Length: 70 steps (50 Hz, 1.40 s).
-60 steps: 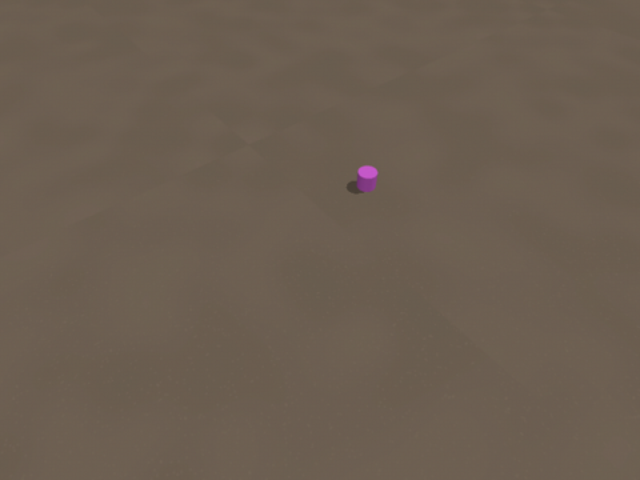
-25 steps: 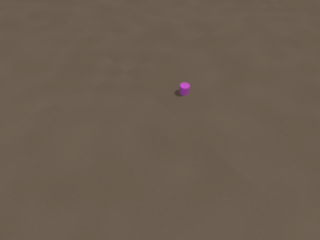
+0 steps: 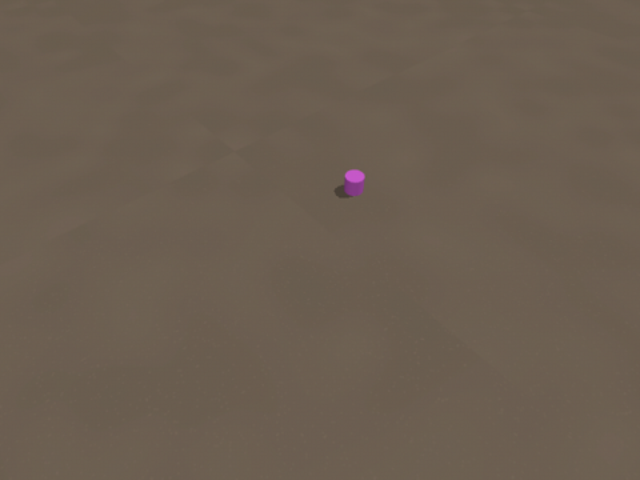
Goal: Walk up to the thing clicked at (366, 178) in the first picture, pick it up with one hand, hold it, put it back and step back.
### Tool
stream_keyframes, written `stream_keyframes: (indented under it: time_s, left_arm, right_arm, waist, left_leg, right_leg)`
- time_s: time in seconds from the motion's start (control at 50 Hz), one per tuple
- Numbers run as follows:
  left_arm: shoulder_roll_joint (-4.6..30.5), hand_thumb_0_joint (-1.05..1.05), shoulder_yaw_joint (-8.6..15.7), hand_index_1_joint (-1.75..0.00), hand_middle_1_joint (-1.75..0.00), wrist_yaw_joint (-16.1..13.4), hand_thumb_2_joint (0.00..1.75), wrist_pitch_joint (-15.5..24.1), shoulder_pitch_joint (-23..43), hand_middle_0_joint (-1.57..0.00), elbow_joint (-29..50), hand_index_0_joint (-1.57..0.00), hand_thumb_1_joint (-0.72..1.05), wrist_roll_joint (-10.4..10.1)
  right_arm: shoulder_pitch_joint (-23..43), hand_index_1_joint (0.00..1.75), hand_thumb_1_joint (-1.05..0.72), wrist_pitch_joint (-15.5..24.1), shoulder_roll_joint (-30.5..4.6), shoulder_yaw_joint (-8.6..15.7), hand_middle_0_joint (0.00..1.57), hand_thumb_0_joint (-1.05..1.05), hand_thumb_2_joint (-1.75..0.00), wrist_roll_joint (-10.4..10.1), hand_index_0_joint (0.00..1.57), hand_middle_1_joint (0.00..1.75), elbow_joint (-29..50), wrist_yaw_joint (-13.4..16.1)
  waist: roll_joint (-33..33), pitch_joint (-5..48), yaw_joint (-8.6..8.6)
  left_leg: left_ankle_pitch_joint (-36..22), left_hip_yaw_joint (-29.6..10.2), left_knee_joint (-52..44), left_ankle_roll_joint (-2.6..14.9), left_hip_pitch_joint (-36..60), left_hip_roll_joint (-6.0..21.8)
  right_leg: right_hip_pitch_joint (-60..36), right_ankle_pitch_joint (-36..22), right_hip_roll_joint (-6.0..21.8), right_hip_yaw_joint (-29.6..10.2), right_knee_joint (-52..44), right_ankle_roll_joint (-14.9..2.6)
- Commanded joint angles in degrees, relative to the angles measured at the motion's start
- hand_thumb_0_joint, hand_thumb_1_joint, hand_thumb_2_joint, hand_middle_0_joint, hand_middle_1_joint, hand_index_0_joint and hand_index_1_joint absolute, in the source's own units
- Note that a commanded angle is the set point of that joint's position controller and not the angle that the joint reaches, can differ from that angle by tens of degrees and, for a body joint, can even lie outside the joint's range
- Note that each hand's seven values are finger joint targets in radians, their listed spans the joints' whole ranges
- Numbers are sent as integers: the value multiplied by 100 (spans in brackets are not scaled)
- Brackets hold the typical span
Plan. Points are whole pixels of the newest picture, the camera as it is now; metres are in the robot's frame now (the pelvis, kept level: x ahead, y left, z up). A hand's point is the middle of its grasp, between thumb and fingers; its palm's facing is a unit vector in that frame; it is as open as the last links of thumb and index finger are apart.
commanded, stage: walk up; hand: left
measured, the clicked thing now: (354, 182) +1.44 -0.15 -0.74
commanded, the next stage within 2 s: none
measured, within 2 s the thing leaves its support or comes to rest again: neither
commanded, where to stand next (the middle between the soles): +0.99 -0.27 m, yaw -16 degrees
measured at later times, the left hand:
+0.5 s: hand (206, 430) +0.22 +0.18 -0.14, palm faces -0.14 -0.93 -0.35, open 7.4 cm
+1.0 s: hand (283, 237) +0.58 +0.09 -0.14, palm faces -0.36 -0.85 -0.38, open 7.4 cm
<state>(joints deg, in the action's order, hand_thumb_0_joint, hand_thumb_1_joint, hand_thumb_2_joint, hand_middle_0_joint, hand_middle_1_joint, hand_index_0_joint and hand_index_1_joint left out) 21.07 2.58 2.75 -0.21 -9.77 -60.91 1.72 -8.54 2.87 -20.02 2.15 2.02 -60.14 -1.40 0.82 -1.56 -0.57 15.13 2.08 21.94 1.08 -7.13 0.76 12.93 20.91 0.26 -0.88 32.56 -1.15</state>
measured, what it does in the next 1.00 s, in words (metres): walks ahead, turning right: right foot, then left foot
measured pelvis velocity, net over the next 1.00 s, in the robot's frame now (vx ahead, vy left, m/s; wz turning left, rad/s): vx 0.38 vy -0.13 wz -0.29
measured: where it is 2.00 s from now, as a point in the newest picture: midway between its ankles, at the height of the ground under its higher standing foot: (386, 318)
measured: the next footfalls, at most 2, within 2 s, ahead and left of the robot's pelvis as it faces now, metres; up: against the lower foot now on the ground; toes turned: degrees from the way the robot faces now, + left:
right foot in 0.22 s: +0.16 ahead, -0.21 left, +0.00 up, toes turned -10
left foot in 0.60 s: +0.36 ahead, +0.02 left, +0.00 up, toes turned -6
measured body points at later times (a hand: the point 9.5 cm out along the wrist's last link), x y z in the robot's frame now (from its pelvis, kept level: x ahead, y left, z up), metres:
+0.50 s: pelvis +0.15 -0.08 -0.01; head +0.16 -0.09 +0.44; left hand +0.22 +0.23 -0.12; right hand +0.19 -0.42 -0.12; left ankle +0.26 +0.03 -0.71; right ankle +0.12 -0.20 -0.74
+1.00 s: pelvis +0.38 -0.13 -0.02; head +0.39 -0.15 +0.43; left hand +0.60 +0.13 -0.11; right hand +0.27 -0.44 -0.13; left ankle +0.33 +0.02 -0.74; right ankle +0.46 -0.28 -0.74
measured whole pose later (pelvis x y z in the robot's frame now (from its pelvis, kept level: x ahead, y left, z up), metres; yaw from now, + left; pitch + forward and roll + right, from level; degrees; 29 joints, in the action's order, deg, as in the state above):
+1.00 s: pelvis +0.38 -0.13 -0.02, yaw -16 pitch -2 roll +2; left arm 24.9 3.4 5.2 2.8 -10.1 -48.8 0.2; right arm -24.2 4.1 -24.7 3.2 0.9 -48.9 -2.4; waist 0.6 -4.6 3.9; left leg 24.6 9.6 30.1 -1.7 -2.5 4.1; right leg 24.8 8.2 3.1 1.8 33.7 -2.2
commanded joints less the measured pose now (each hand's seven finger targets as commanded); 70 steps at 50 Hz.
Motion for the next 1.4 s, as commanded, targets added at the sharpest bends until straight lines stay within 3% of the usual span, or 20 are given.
stream_keyframes:
  time_s: [0.0,0.1,0.18,0.2,0.22,0.24,0.34,0.46,0.56,0.58,0.6,0.62,0.72,0.8,0.9,0.96,0.98,1.02,1.14,1.38]
  left_arm:
    - [1432,0,390,-30,-30,144,90,192,828,-20,1019,-20,90,56]
    - [1308,0,460,-30,-30,405,90,191,162,-20,1007,-20,90,2]
    - [1537,0,635,-30,-30,262,90,282,-1164,-20,611,-20,90,59]
    - [1930,0,802,-30,-30,133,90,336,-1929,-20,512,-20,90,78]
    - [2491,0,861,-30,-30,66,90,393,-1971,-20,752,-20,90,36]
    - [2574,0,802,-30,-30,92,90,379,-1282,-20,995,-20,90,-55]
    - [1914,0,580,-30,-30,33,90,433,-430,-20,1299,-20,90,-135]
    - [1923,0,575,-30,-30,38,90,517,-639,-20,1560,-20,90,-95]
    - [1629,0,409,-30,-30,26,90,507,-293,-20,1765,-20,90,-52]
    - [1263,0,313,-30,-30,21,90,506,-568,-20,1781,-20,90,-59]
    - [832,0,205,-30,-30,-16,90,517,-803,-20,1819,-20,90,-146]
    - [1540,0,321,-30,-30,-116,90,493,-886,-20,1681,-20,90,-101]
    - [1559,0,350,-30,-30,43,90,465,-925,-20,1326,-20,90,-179]
    - [1270,0,285,-30,-30,153,90,433,-211,-20,1662,-20,90,-143]
    - [1176,0,318,-30,-30,233,90,410,158,-20,1679,-20,90,-146]
    - [1385,0,435,-30,-30,161,90,465,-519,-20,1419,-20,90,-149]
    - [1642,0,560,-30,-30,91,90,522,-1116,-20,1260,-20,90,-131]
    - [2474,0,713,-30,-30,-24,90,568,-1563,-20,1343,-20,90,-210]
    - [1727,0,482,-30,-30,-88,90,626,-578,-20,1603,-20,90,-234]
    - [1948,0,492,-30,-30,-48,90,630,-597,-20,1721,-20,90,-134]
  right_arm:
    - [-386,30,-90,277,-2080,657,20,0,-90,12,20,30,605,113]
    - [226,30,-90,287,-1958,653,20,0,-90,110,20,30,1042,-13]
    - [244,30,-90,156,-1703,551,20,0,-90,88,20,30,1138,-35]
    - [-24,30,-90,121,-1282,393,20,0,-90,70,20,30,1185,-37]
    - [7,30,-90,138,-1104,295,20,0,-90,-81,20,30,1473,-74]
    - [228,30,-90,97,-1687,455,20,0,-90,-21,20,30,1430,-43]
    - [-779,30,-90,65,-1716,514,20,0,-90,-98,20,30,946,-188]
    - [-343,30,-90,110,-1571,558,20,0,-90,-6,20,30,1351,-291]
    - [-1363,30,-90,297,-1661,699,20,0,-90,1,20,30,1141,-182]
    - [-2059,30,-90,355,-1996,821,20,0,-90,53,20,30,999,-103]
    - [-2231,30,-90,419,-2409,873,20,0,-90,88,20,30,1154,-44]
    - [-1609,30,-90,404,-2513,878,20,0,-90,-146,20,30,1328,-65]
    - [-1036,30,-90,437,-1826,568,20,0,-90,-163,20,30,1481,-42]
    - [-1326,30,-90,423,-1886,572,20,0,-90,-128,20,30,1513,-36]
    - [-1190,30,-90,319,-1961,574,20,0,-90,-154,20,30,1648,-36]
    - [-1068,30,-90,259,-1808,497,20,0,-90,-157,20,30,1733,-11]
    - [-1318,30,-90,253,-1532,381,20,0,-90,-135,20,30,1725,-21]
    - [-1522,30,-90,194,-1533,341,20,0,-90,-196,20,30,1770,-1]
    - [-1586,30,-90,67,-1576,406,20,0,-90,-159,20,30,1262,-111]
    - [-742,30,-90,230,-1419,507,20,0,-90,-55,20,30,1494,-294]
  waist:
    - [-385,-379,380]
    - [-1143,-249,22]
    - [301,198,-604]
    - [1650,331,-970]
    - [2533,270,-861]
    - [1315,-218,-580]
    - [798,-422,59]
    - [591,-377,-113]
    - [-167,-2,578]
    - [-1412,415,907]
    - [-2256,412,825]
    - [-1298,314,532]
    - [-889,-274,169]
    - [-975,-184,321]
    - [-877,-60,285]
    - [-201,231,-204]
    - [563,636,-477]
    - [1560,818,-579]
    - [704,-193,48]
    - [508,-181,107]
  left_leg:
    - [2354,-2456,-1495,1321,711,2408]
    - [1485,-480,-1055,861,-234,1524]
    - [975,480,1470,557,-1489,876]
    - [1216,729,3333,366,-2431,373]
    - [2032,301,4481,88,-3513,-321]
    - [1677,-389,4709,18,-3205,247]
    - [354,-291,3581,4,-2119,673]
    - [-49,-110,1965,-146,-1869,606]
    - [-51,187,1046,37,667,194]
    - [1198,-680,228,292,1558,676]
    - [2282,-3627,-840,705,1915,2236]
    - [2730,-4498,-1252,1298,1220,2682]
    - [13,-1185,-889,968,-23,1587]
    - [-1867,-418,-610,1179,437,1578]
    - [-1317,-69,-331,865,-83,1425]
    - [-1379,142,986,686,-657,1271]
    - [-1220,420,2402,528,-1047,892]
    - [1551,30,4619,121,-2887,-46]
    - [217,-381,3938,39,-2287,572]
    - [-450,160,1127,19,-877,410]
  right_leg:
    - [2741,243,699,-770,2101,-40]
    - [968,-114,622,35,666,68]
    - [-1390,-727,-26,729,18,40]
    - [-2124,714,261,-226,-657,-164]
    - [-1888,2322,1788,-3599,-2376,-824]
    - [-745,3318,2355,-4500,-2736,-1372]
    - [302,1499,1209,-1824,-2232,-970]
    - [296,1048,1187,-1409,-2055,-1045]
    - [1568,59,762,-732,-228,-755]
    - [2066,-552,182,-221,1794,-559]
    - [3304,848,-703,-231,3340,-175]
    - [3131,906,-321,-775,3792,-271]
    - [2243,-343,326,-533,2750,23]
    - [2150,-468,399,-49,1499,122]
    - [908,-1374,213,408,286,-108]
    - [-695,-1382,69,396,-126,-210]
    - [-1596,-841,77,178,-403,-301]
    - [-2196,668,2305,-4076,-1803,-1273]
    - [-78,-752,1250,-1342,-1786,-1100]
    - [592,-49,1343,-727,-1277,-992]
